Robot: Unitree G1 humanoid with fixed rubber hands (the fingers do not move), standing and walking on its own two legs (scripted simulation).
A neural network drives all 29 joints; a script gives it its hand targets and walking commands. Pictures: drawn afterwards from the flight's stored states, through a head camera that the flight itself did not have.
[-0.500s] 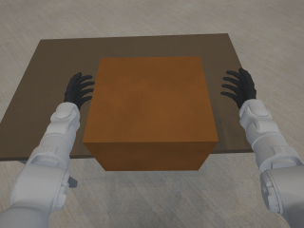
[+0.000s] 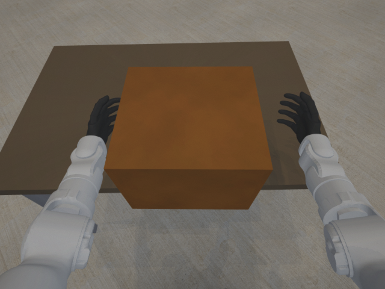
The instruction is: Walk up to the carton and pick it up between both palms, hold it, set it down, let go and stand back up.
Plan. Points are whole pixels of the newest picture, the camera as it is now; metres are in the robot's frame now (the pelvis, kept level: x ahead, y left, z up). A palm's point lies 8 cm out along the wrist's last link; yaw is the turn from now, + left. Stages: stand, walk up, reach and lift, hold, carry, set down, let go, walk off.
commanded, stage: reach and lift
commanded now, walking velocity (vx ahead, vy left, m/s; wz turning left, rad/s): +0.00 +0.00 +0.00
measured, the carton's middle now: (190, 140) +0.44 +0.00 -0.01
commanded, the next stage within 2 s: none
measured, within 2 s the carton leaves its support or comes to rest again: leaves its support in 1.86 s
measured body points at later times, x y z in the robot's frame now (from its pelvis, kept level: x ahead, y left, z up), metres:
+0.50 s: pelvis +0.01 +0.00 +0.00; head +0.05 +0.00 +0.45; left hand +0.44 +0.15 +0.07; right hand +0.41 -0.24 +0.08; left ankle +0.01 +0.13 -0.74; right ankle +0.00 -0.12 -0.74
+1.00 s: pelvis +0.01 -0.01 +0.01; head +0.04 -0.02 +0.46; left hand +0.43 +0.14 +0.06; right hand +0.38 -0.24 +0.05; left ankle +0.01 +0.13 -0.74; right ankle +0.00 -0.12 -0.74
